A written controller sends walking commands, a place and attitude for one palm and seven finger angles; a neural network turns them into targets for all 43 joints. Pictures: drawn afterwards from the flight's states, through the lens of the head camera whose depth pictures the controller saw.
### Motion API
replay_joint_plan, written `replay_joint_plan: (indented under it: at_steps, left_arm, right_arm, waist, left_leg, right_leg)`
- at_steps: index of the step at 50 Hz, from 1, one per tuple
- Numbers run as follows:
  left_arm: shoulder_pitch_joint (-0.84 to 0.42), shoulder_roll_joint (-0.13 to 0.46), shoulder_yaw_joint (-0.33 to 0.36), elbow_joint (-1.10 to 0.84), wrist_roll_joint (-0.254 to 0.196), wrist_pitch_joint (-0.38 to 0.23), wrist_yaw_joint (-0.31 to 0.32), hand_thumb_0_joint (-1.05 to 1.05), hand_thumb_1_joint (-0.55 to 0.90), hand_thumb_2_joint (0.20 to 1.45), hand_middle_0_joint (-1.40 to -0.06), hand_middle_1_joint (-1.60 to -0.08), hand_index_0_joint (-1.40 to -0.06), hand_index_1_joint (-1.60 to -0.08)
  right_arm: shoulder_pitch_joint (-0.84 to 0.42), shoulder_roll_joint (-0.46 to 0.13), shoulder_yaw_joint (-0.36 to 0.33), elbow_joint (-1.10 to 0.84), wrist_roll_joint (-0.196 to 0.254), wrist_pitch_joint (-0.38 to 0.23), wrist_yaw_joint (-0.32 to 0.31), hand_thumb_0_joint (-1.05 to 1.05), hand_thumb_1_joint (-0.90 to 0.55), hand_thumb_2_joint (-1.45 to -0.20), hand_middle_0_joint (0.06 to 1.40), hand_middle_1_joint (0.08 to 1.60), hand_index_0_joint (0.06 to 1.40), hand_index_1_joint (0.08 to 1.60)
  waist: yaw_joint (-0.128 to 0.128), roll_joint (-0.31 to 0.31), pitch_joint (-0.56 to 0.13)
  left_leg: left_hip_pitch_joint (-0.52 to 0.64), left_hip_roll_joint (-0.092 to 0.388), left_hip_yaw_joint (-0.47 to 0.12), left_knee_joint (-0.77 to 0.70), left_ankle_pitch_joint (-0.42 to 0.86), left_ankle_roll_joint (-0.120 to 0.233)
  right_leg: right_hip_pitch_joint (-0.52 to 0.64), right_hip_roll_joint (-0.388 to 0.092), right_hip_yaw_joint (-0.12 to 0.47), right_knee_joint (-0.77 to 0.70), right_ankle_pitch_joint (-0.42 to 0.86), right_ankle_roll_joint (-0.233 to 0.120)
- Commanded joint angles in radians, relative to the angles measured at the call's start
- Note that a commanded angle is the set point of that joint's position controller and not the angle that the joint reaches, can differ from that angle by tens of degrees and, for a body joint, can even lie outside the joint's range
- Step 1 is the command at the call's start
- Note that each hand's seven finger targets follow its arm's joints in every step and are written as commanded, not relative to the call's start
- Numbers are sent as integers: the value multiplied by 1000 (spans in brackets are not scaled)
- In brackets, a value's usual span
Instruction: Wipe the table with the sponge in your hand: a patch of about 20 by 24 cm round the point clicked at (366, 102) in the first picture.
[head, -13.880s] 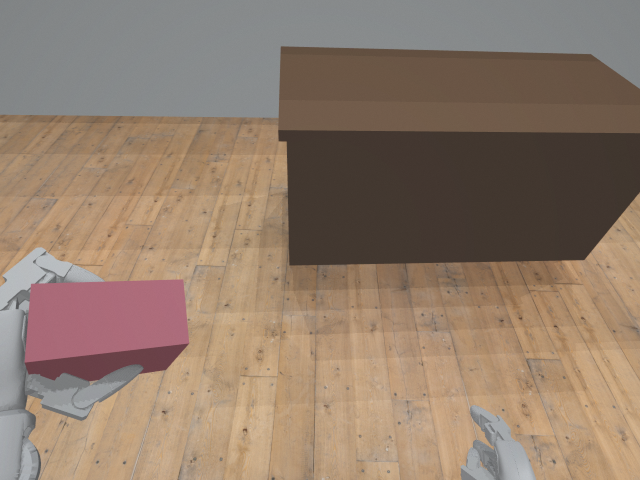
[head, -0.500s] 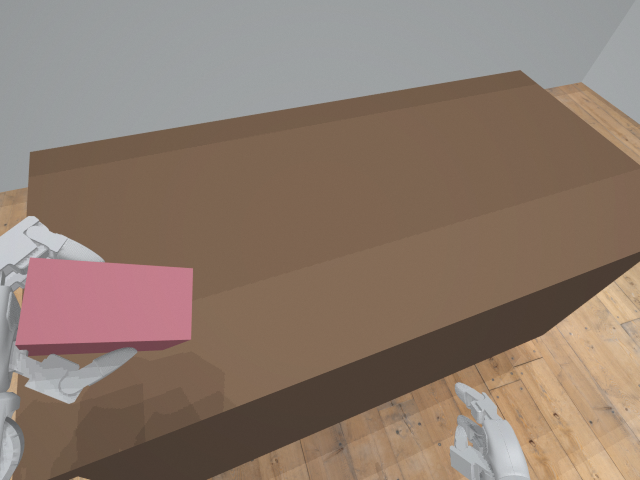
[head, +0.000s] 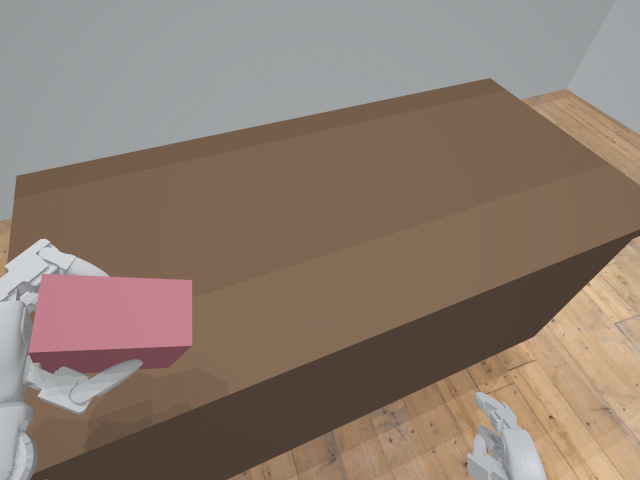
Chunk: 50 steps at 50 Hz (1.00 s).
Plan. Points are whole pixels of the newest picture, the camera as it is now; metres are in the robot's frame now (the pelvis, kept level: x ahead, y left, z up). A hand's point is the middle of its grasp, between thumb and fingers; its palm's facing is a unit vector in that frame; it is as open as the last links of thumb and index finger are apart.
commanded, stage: come to a stop and stand still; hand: left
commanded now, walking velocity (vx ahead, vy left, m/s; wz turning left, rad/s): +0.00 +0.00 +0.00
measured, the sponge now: (137, 327) +0.23 +0.20 +0.12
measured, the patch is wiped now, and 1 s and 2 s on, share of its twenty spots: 0.00 0.00 0.00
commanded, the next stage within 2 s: look again from close up in 0.36 s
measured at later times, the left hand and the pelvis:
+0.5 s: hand (88, 322) +0.22 +0.24 +0.15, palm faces +0.34 -0.86 -0.38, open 10.5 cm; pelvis +0.01 +0.00 +0.00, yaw +0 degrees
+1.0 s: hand (39, 273) +0.24 +0.27 +0.19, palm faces +0.37 -0.83 -0.43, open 10.5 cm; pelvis -0.01 +0.01 -0.01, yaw +0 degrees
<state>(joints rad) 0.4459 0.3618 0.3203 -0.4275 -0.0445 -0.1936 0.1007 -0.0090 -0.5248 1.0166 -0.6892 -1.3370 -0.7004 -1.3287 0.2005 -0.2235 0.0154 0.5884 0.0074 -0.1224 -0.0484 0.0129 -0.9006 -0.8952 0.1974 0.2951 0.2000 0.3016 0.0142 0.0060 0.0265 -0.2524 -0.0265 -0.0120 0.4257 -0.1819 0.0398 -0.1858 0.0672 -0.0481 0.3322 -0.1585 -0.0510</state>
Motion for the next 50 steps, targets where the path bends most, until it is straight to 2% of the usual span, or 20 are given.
replay_joint_plan:
  at_steps: [1, 2, 6, 10, 20, 26, 27, 31, 32, 36, 40, 41, 42, 43, 44, 45, 46, 47, 48, 50]
  left_arm:
    - [-82, 202, 147, -249, -14, -62, 28, 0, 100, 1300, -1200, -1600, -1200, -1600]
    - [-61, 170, 120, -228, -22, -63, 22, 0, 100, 1300, -1200, -1600, -1200, -1600]
    - [-46, 204, 148, -275, -23, -55, 27, 0, 100, 1300, -1200, -1600, -1200, -1600]
    - [-19, 183, 135, -259, -32, -47, 21, 0, 100, 1300, -1200, -1600, -1200, -1600]
    - [-62, 178, 115, -243, -29, -34, 20, 0, 100, 1300, -1200, -1600, -1200, -1600]
    - [-75, 199, 127, -281, -24, -37, 22, 0, 100, 1300, -1200, -1600, -1200, -1600]
    - [-66, 173, 105, -262, -26, -40, 18, 0, 100, 1300, -1200, -1600, -1200, -1600]
    - [-60, 209, 142, -281, -23, -39, 22, 0, 100, 1300, -1200, -1600, -1200, -1600]
    - [-51, 168, 108, -257, -27, -43, 16, 0, 100, 1300, -1200, -1600, -1200, -1600]
    - [-56, 207, 145, -282, -21, -42, 19, 0, 100, 1300, -1200, -1600, -1200, -1600]
    - [-46, 173, 110, -269, -27, -42, 11, 0, 100, 1300, -1200, -1600, -1200, -1600]
    - [-1056, 987, 454, -673, 50, -217, 18, 0, 100, 1300, -1200, -1600, -1200, -1600]
    - [-719, 502, 333, -103, 147, 27, -27, 0, 100, 1300, -1200, -1600, -1200, -1600]
    - [-544, 351, 158, -86, 74, 71, -43, 0, 100, 1300, -1200, -1600, -1200, -1600]
    - [-369, 295, 173, -94, 57, 99, -55, 0, 100, 1300, -1200, -1600, -1200, -1600]
    - [-287, 155, 69, -156, -21, 150, -92, 0, 100, 1300, -1200, -1600, -1200, -1600]
    - [-196, 88, 36, -101, -77, 216, -114, 0, 100, 1300, -1200, -1600, -1200, -1600]
    - [-173, 120, 45, -113, -88, 256, -131, 0, 100, 1300, -1200, -1600, -1200, -1600]
    - [-153, 122, 15, -111, -72, 293, -145, 0, 100, 1300, -1200, -1600, -1200, -1600]
    - [-162, 177, -13, -144, 37, 334, -141, 0, 100, 1300, -1200, -1600, -1200, -1600]
  right_arm:
    - [-117, -117, -43, -156, 10, -54, -7, 0, -900, -900, 200, 300, 200, 300]
    - [-106, -113, -35, -156, 3, -49, -6, 0, -900, -900, 200, 300, 200, 300]
    - [-117, -115, -41, -158, 13, -54, -9, 0, -900, -900, 200, 300, 200, 300]
    - [-99, -113, -42, -164, 11, -47, -10, 0, -900, -900, 200, 300, 200, 300]
    - [-100, -114, -38, -158, 9, -40, -16, 0, -900, -900, 200, 300, 200, 300]
    - [-114, -114, -35, -155, 10, -44, -17, 0, -900, -900, 200, 300, 200, 300]
    - [-106, -109, -29, -157, 4, -41, -17, 0, -900, -900, 200, 300, 200, 300]
    - [-112, -110, -33, -158, 9, -44, -18, 0, -900, -900, 200, 300, 200, 300]
    - [-100, -110, -28, -157, 2, -39, -16, 0, -900, -900, 200, 300, 200, 300]
    - [-110, -111, -32, -158, 7, -44, -18, 0, -900, -900, 200, 300, 200, 300]
    - [-93, -111, -33, -163, 6, -42, -18, 0, -900, -900, 200, 300, 200, 300]
    - [59, -194, 122, -275, 102, -25, -79, 0, -900, -900, 200, 300, 200, 300]
    - [-113, -95, -41, -102, -45, -54, -60, 0, -900, -900, 200, 300, 200, 300]
    - [-106, -160, -26, -127, -53, -62, 3, 0, -900, -900, 200, 300, 200, 300]
    - [-78, -192, -57, -109, -34, -49, 18, 0, -900, -900, 200, 300, 200, 300]
    - [-137, -161, -41, -143, -12, -56, 12, 0, -900, -900, 200, 300, 200, 300]
    - [-168, -149, -24, -134, 18, -61, 18, 0, -900, -900, 200, 300, 200, 300]
    - [-163, -172, -25, -114, 17, -53, 19, 0, -900, -900, 200, 300, 200, 300]
    - [-173, -170, -23, -118, 22, -45, 23, 0, -900, -900, 200, 300, 200, 300]
    - [-209, -168, -11, -151, 25, -17, 31, 0, -900, -900, 200, 300, 200, 300]
  waist:
    - [1, 47, -133]
    - [3, 29, -143]
    - [2, 57, -171]
    - [3, 29, -181]
    - [2, 28, -150]
    - [1, 79, -153]
    - [2, 56, -151]
    - [2, 72, -157]
    - [2, 63, -151]
    - [2, 69, -170]
    - [0, 57, -168]
    - [-65, 396, -93]
    - [44, 302, -259]
    - [-15, 168, -156]
    - [35, 170, -322]
    - [74, 184, -357]
    - [62, 113, -329]
    - [76, 90, -263]
    - [70, 45, -209]
    - [63, -19, -109]
  left_leg:
    - [71, 83, -103, -44, 38, -14]
    - [65, 83, -104, -48, 50, -8]
    - [83, 89, -99, -38, 113, -12]
    - [79, 92, -96, -31, 154, -12]
    - [82, 96, -104, -56, 128, -12]
    - [91, 99, -111, -73, 136, -15]
    - [83, 103, -114, -85, 124, -12]
    - [78, 104, -116, -88, 119, -17]
    - [68, 106, -118, -95, 112, -15]
    - [76, 110, -118, -96, 143, -25]
    - [75, 112, -125, -99, 153, -29]
    - [-269, 84, -132, -95, -90, 36]
    - [100, 52, -10, 24, 183, -34]
    - [157, 50, -39, -2, 323, -80]
    - [291, 81, -41, 31, 434, -85]
    - [320, 69, -49, 29, 408, -91]
    - [317, 80, -60, 21, 318, -83]
    - [252, 78, -60, 3, 252, -87]
    - [194, 70, -60, -9, 194, -86]
    - [81, 59, -59, -39, 62, -69]
  right_leg:
    - [7, -156, 168, -83, -10, 16]
    - [25, -152, 154, -81, 2, 21]
    - [51, -155, 156, -52, 103, 22]
    - [78, -156, 150, -42, 172, 28]
    - [53, -146, 150, -62, 127, 31]
    - [52, -140, 138, -54, 120, 26]
    - [57, -136, 121, -52, 102, 29]
    - [64, -134, 127, -48, 106, 27]
    - [66, -131, 113, -49, 90, 27]
    - [82, -129, 114, -33, 124, 27]
    - [83, -129, 105, -36, 119, 25]
    - [217, -34, 92, 153, -37, 93]
    - [43, -73, 37, 151, -33, -2]
    - [-80, -31, -46, 95, 44, -8]
    - [-98, -24, -40, 132, 53, 3]
    - [-91, -37, -36, 140, 36, 13]
    - [-112, -26, -34, 149, -5, 16]
    - [-106, -41, -52, 137, 19, 18]
    - [-92, -42, -62, 134, 41, 21]
    - [-88, -38, -51, 134, 3, 20]
